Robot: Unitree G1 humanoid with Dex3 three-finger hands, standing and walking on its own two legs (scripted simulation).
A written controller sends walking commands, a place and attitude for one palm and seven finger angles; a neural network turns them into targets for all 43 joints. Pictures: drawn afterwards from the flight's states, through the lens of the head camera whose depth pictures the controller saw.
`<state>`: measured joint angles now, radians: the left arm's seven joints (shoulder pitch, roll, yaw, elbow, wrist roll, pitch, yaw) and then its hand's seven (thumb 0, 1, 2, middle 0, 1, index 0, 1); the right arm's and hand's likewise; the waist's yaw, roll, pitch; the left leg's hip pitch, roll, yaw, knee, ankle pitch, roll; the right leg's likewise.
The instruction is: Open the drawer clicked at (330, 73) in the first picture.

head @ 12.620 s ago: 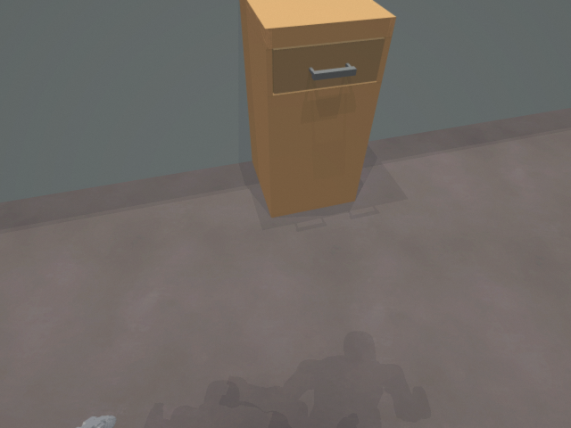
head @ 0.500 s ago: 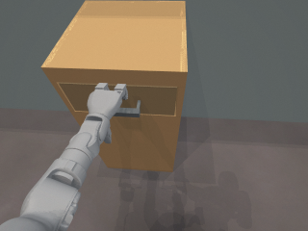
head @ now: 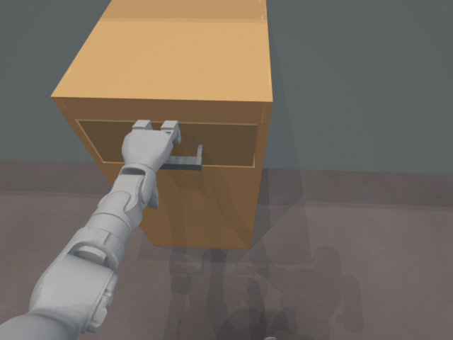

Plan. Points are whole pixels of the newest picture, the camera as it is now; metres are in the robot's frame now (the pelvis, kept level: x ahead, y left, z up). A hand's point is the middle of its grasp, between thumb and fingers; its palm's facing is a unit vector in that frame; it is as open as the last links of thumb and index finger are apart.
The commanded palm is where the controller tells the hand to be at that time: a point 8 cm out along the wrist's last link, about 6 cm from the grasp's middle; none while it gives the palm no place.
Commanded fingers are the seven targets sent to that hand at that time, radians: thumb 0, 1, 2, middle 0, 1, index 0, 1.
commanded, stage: move the hooked fingers above the handle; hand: left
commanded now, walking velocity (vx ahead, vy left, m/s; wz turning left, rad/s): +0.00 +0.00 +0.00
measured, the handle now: (170, 155) +0.51 +0.13 -0.03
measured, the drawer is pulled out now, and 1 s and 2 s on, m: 0.00 0.00 0.00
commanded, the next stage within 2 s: lower the fingers behind the handle in 0.32 s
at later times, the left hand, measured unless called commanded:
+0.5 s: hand (165, 158) +0.46 +0.12 +0.02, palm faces -0.02 -0.04 -1.00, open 13.8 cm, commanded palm +0.43 +0.13 +0.08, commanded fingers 0.00 -0.50 0.30 -0.30 -1.20 -0.30 -1.20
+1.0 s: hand (170, 170) +0.45 +0.12 -0.01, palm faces -0.04 -0.01 -1.00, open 13.8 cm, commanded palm +0.43 +0.13 +0.04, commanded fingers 0.00 -0.50 0.30 -0.30 -1.20 -0.30 -1.20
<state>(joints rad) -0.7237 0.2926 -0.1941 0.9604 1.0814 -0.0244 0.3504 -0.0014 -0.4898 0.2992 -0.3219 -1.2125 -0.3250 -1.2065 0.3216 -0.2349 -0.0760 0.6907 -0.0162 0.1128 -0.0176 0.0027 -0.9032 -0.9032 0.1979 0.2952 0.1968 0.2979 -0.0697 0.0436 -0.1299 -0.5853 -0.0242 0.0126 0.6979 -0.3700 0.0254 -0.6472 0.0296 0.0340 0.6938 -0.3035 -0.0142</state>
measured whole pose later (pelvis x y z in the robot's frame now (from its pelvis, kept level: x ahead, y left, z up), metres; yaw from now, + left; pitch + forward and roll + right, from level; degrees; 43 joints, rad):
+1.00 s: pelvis +0.00 -0.01 -0.01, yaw +0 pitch +18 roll +0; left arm -0.76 0.23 -0.19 1.06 1.11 0.05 0.45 0.00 -0.49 0.30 -0.32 -1.20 -0.32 -1.20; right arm 0.27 -0.22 -0.07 0.69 -0.03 0.13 0.00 0.00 -0.90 -0.90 0.20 0.30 0.20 0.30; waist -0.09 0.05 -0.16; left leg -0.70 -0.02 0.01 0.80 -0.42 0.02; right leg -0.77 0.04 0.02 0.80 -0.35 -0.02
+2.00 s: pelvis -0.01 +0.00 -0.04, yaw +0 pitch +23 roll +0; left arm -0.82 0.25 -0.17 1.11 1.12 0.05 0.49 0.00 -0.49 0.30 -0.31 -1.20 -0.32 -1.20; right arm 0.30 -0.22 -0.06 0.69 -0.05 0.11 0.00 0.00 -0.90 -0.90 0.20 0.30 0.20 0.30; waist -0.12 0.05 -0.19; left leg -0.90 -0.02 0.01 0.99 -0.48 0.03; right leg -0.96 0.03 0.02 0.96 -0.40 -0.01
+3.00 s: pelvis +0.00 +0.00 -0.04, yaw +0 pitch +23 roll +0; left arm -0.79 0.24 -0.17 1.08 1.12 0.05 0.50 0.00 0.73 0.82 -0.37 -1.35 -0.40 -1.35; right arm 0.30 -0.23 -0.07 0.69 -0.05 0.12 0.00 0.00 -0.90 -0.90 0.20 0.30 0.20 0.30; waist -0.11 0.05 -0.19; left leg -0.88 -0.02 0.01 0.97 -0.48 0.02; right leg -0.94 0.04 0.02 0.95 -0.40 -0.02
